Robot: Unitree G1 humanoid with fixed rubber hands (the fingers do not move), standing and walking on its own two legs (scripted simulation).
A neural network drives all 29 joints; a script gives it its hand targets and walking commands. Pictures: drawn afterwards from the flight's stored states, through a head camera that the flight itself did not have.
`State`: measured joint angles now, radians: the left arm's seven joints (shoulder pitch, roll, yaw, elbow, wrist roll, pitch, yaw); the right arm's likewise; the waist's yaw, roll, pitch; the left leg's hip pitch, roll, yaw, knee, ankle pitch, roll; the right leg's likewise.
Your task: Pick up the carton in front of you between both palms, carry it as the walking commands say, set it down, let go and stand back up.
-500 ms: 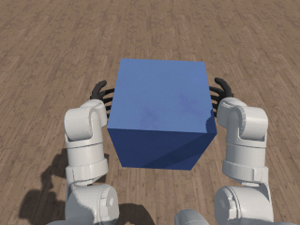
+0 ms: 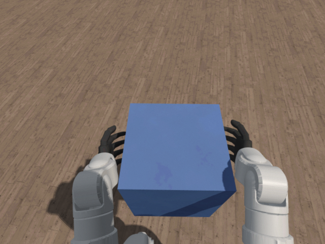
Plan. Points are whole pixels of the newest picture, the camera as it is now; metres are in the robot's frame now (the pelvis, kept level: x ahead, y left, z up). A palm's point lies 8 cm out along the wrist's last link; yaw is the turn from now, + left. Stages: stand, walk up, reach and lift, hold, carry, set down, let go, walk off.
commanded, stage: carry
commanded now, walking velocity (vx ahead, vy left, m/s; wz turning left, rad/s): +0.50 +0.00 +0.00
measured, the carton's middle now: (173, 164) +0.30 +0.02 +0.00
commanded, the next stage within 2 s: none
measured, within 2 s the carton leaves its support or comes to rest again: neither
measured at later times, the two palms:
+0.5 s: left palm (123, 68) +0.57 +0.17 +0.09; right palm (222, 69) +0.55 -0.12 +0.11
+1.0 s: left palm (142, 33) +0.84 +0.15 +0.06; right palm (217, 30) +0.84 -0.15 +0.07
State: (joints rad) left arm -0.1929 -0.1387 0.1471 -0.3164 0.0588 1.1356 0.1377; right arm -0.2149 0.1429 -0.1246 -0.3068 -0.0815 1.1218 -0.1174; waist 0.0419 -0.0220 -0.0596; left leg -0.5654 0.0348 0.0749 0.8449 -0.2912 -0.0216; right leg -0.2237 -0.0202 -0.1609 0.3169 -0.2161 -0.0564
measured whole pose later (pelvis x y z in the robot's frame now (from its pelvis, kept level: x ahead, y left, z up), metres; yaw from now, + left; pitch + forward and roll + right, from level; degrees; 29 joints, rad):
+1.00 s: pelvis +0.60 -0.01 -0.01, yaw +0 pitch +2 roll -2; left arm 0.00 -0.13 0.05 -0.44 0.08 1.16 0.12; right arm -0.02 0.13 -0.05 -0.45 -0.09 1.16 -0.11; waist 0.01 0.03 -0.05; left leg -0.38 0.07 0.14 0.46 -0.15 0.00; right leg -0.26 -0.03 -0.23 0.43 -0.19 -0.03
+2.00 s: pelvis +0.67 +0.00 -0.01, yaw -3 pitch +2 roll +0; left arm -0.14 -0.13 0.12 0.05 0.22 0.86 0.03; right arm -0.16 0.13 -0.13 0.07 -0.21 0.84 -0.03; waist 0.00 -0.02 -0.12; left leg -0.30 0.05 0.17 0.53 -0.27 0.03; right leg -0.20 -0.08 -0.17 0.51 -0.34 0.02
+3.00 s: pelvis +0.62 -0.01 -0.01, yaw -1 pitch -8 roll +0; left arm -0.35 -0.17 0.32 0.36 0.34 0.70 -0.02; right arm -0.37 0.18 -0.33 0.39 -0.33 0.66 0.01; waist 0.01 -0.03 0.05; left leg -0.15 -0.02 -0.02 0.43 -0.15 0.01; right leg -0.07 0.02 0.04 0.45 -0.25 -0.01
